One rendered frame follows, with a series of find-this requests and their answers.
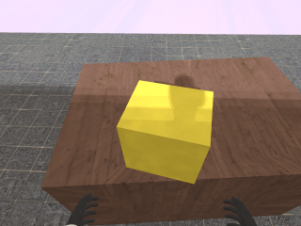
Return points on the left robot hand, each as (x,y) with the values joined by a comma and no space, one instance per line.
(78,214)

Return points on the right robot hand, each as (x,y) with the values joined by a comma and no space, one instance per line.
(244,217)

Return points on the carton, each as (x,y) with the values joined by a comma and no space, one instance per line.
(166,130)

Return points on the pedestal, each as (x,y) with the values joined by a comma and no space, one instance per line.
(254,156)

